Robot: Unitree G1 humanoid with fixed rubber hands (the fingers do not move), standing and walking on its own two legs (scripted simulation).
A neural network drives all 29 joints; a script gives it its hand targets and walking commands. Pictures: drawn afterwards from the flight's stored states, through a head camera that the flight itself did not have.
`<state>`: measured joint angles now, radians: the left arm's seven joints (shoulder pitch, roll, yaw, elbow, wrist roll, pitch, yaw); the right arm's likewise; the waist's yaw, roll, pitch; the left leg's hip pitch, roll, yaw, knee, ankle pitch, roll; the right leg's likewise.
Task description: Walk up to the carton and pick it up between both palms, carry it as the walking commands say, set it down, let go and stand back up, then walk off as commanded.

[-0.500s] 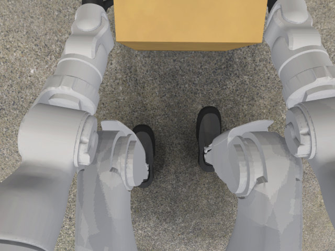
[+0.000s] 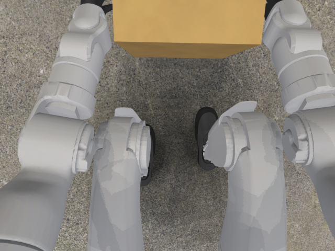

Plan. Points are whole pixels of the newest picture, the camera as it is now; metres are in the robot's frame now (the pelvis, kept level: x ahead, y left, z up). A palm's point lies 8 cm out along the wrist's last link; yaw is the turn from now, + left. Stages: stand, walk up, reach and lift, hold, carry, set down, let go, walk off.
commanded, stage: reach and lift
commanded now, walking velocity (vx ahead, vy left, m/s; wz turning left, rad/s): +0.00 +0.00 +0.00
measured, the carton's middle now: (183, 11) +0.54 -0.04 -0.21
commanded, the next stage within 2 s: none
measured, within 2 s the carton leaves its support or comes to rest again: neither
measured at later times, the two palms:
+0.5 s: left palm out of the picture +0.54 +0.13 -0.09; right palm out of the picture +0.52 -0.20 -0.10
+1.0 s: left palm out of the picture +0.52 +0.12 -0.03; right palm out of the picture +0.50 -0.21 -0.03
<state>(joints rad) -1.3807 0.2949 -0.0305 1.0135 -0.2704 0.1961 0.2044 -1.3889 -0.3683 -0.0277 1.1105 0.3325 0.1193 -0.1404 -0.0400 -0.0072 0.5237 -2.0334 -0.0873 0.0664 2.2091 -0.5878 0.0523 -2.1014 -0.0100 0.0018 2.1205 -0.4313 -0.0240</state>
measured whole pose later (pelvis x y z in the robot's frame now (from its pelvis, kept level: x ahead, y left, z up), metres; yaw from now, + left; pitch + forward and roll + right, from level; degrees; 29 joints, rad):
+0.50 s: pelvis +0.00 +0.00 +0.01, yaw +0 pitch +21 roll +0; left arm -1.35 0.25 0.15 0.86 -0.24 0.30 0.20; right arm -1.33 -0.31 -0.23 0.88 0.19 0.28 -0.13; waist -0.04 0.03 0.52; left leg -1.95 -0.10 0.06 2.19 -0.60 0.05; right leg -2.01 -0.01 0.00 2.10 -0.45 -0.01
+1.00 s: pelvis -0.01 +0.00 +0.06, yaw +0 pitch +18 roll +0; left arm -1.25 0.17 0.24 0.67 -0.13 0.41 0.18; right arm -1.21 -0.27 -0.29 0.67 0.11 0.40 -0.11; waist -0.04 0.03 0.52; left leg -1.77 -0.10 0.04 2.04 -0.59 0.05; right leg -1.83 0.00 0.00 1.96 -0.45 -0.01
